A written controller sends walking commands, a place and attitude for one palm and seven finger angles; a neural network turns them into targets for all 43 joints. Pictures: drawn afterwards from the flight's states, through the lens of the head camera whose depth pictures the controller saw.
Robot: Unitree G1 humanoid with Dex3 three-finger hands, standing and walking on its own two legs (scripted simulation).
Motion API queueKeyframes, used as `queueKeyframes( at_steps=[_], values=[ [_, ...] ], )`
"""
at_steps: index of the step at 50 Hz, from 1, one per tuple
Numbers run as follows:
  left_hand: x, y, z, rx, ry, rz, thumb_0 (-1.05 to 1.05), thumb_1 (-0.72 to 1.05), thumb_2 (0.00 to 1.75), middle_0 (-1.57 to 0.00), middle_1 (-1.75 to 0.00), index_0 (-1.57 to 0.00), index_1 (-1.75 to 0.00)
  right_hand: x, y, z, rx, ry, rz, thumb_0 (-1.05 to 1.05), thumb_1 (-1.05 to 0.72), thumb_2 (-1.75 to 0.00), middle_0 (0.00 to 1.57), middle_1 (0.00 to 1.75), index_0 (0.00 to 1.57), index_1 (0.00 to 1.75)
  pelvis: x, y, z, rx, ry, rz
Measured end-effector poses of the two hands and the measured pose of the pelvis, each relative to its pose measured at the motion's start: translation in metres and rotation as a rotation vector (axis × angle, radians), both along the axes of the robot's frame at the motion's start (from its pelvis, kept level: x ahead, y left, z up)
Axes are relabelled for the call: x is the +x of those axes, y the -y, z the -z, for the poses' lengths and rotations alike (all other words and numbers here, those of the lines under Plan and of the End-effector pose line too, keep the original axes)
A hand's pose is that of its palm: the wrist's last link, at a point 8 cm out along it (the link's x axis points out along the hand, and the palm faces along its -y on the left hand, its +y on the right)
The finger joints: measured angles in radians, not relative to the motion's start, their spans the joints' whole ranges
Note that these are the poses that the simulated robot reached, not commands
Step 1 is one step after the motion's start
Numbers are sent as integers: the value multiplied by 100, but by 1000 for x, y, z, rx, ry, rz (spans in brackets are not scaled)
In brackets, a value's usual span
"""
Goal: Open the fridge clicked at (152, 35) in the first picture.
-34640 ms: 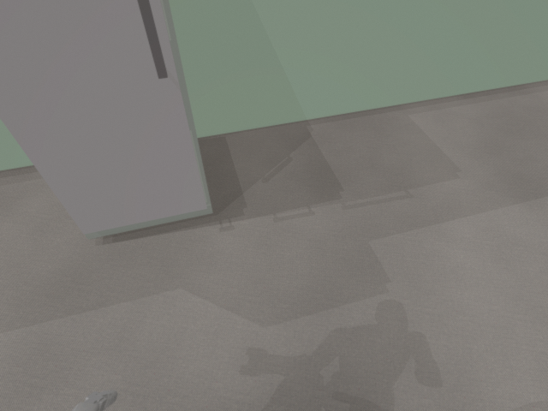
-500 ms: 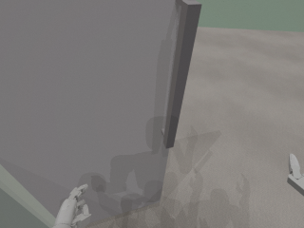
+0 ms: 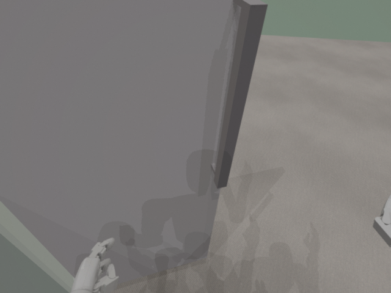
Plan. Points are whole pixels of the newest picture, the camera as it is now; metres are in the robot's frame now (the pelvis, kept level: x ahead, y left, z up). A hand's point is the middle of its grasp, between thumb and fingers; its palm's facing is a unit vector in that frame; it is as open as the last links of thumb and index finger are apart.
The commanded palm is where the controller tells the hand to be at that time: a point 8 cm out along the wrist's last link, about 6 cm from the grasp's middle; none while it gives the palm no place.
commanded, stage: step back with the hand held close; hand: right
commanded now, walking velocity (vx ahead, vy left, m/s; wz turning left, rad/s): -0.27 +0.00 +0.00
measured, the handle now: (227, 113) +0.41 -0.06 +0.20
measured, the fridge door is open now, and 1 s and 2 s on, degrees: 72 72 72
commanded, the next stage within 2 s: stop stepping back and stand still in 1.22 s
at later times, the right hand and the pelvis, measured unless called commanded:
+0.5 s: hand (388, 237) +0.16 -0.27 +0.16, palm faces +0.42 +0.79 -0.45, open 7.4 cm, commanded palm +0.10 -0.31 +0.17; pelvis -0.04 -0.01 -0.02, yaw +2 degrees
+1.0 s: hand out of the picture +0.10 -0.27 +0.17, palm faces +0.41 +0.80 -0.44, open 7.4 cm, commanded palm +0.03 -0.31 +0.17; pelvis -0.12 -0.02 -0.01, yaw +2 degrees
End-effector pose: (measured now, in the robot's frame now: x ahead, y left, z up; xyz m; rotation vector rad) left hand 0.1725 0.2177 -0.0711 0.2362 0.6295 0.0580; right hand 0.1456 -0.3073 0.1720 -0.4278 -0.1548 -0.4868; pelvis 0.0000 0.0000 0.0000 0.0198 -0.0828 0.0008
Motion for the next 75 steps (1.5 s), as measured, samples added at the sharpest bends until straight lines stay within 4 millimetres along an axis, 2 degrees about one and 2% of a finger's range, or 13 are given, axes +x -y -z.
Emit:
queueKeyframes(
  at_steps=[5, 10, 14, 28, 36, 44, 47, 51, 54, 59, 63, 67, 75],
  values=[
    [-7, -5, 0, 22, -36, -28, 1, 90, 89, -21, -30, -20, -30, 11, -2, -8, -49, 53, -36, 2, -89, -90, 21, 30, 21, 30, -6, 1, 0, 3, -44, -21],
    [-21, -11, 0, 36, -60, -97, 1, 90, 89, -21, -30, -20, -30, 22, -9, 0, -78, 12, -117, 1, -89, -90, 21, 30, 21, 30, -12, 8, 2, -9, -71, -38],
    [-36, -14, 0, 44, -76, -147, 1, 90, 89, -20, -30, -20, -30, 19, -9, 4, -112, -17, -163, 1, -89, -90, 21, 30, 21, 30, -18, 11, 5, -15, -79, -41],
    [-73, -4, 14, 40, -77, -105, 1, 90, 89, -20, -30, -20, -30, -34, 1, -1, -141, 97, -92, 1, -89, -90, 21, 30, 21, 30, -53, 11, 19, -10, -60, -20],
    [-98, 1, 15, 80, -100, -102, 1, 90, 89, -21, -30, -20, -30, -52, 4, 2, -124, 154, -130, 1, -88, -90, 21, 30, 21, 30, -75, 20, 23, 5, -65, -11],
    [-116, 13, 6, 63, -85, -93, 1, 90, 89, -21, -30, -20, -30, -73, 22, -16, -193, 168, -104, 1, -88, -90, 21, 30, 21, 30, -88, 23, 13, 36, -89, -1],
    [-117, 15, 6, 53, -76, -64, 1, 90, 89, -21, -30, -20, -30, -80, 16, -16, -189, 159, -122, 1, -89, -90, 21, 30, 21, 30, -99, 21, 12, 25, -101, -26],
    [-122, 14, 4, 40, -57, -55, 1, 90, 89, -21, -30, -20, -30, -87, 2, -11, -160, 121, -180, 1, -89, -90, 21, 30, 21, 30, -125, 19, 10, 42, -90, -43],
    [-130, 9, -3, 33, -20, -82, 1, 90, 89, -21, -30, -20, -30, -100, -7, -8, -155, 98, -231, 1, -89, -90, 21, 30, 21, 30, -141, 16, 12, 40, -86, -47],
    [-159, 0, -14, 80, -28, -136, 1, 90, 89, -21, -30, -20, -30, -126, -4, -8, -145, 115, -253, 1, -88, -89, 21, 30, 22, 30, -155, 22, 11, 9, -92, -55],
    [-185, 1, -12, 139, -52, -152, 1, 90, 89, -21, -30, -20, -30, -140, 16, -6, -162, 167, -231, 1, -88, -89, 22, 30, 22, 30, -174, 34, 17, 10, -97, -35],
    [-217, 13, -12, 124, -61, -150, 1, 90, 89, -20, -30, -20, -30, -158, 32, -7, -149, 152, -203, 1, -88, -90, 21, 30, 22, 30, -199, 40, 10, 20, -90, -33],
    [-279, 34, -7, 50, -74, -121, 1, 90, 89, -21, -30, -20, -30, -221, 26, -13, -153, 83, -207, 1, -89, -90, 21, 30, 21, 30, -239, 41, 4, 22, -89, -41]
  ],
)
